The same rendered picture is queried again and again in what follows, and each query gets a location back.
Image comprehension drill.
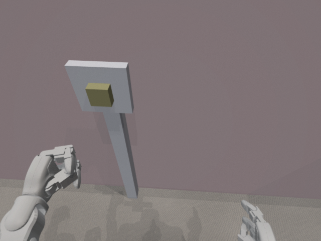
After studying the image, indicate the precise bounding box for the button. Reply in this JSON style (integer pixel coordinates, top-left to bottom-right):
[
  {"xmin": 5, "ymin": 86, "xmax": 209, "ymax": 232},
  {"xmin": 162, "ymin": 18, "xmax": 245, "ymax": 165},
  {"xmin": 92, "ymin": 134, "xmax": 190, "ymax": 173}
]
[{"xmin": 85, "ymin": 83, "xmax": 114, "ymax": 107}]

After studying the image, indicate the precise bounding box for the robot right hand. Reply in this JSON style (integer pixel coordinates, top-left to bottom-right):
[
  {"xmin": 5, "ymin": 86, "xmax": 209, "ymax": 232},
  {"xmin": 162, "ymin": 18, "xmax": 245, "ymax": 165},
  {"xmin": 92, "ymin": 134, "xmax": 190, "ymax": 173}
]
[{"xmin": 238, "ymin": 200, "xmax": 277, "ymax": 241}]

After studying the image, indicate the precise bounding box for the robot left hand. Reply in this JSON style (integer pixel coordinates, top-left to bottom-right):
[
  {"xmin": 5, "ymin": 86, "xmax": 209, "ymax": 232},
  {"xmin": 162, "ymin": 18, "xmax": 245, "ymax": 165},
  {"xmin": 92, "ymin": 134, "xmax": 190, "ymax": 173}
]
[{"xmin": 22, "ymin": 145, "xmax": 82, "ymax": 202}]

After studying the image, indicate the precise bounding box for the robot left forearm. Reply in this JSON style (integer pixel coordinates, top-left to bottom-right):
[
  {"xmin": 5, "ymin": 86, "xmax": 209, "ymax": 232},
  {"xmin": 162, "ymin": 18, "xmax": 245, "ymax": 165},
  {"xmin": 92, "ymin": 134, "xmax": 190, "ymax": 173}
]
[{"xmin": 0, "ymin": 195, "xmax": 49, "ymax": 241}]

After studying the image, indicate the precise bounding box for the panel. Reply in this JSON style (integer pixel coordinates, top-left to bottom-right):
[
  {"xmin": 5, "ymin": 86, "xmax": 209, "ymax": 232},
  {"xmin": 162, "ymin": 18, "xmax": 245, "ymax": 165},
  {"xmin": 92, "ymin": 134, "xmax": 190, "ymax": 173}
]
[{"xmin": 65, "ymin": 60, "xmax": 138, "ymax": 199}]

